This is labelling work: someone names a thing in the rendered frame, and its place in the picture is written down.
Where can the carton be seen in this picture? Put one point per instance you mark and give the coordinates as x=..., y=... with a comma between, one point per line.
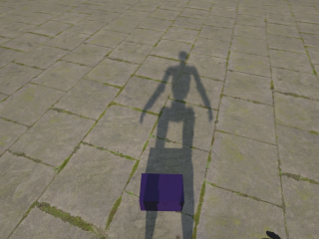
x=161, y=192

